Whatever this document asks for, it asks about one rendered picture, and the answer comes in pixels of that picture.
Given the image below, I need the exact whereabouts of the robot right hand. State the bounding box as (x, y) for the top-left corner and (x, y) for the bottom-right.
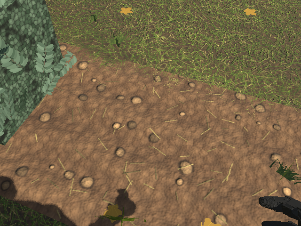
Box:
(259, 196), (301, 226)

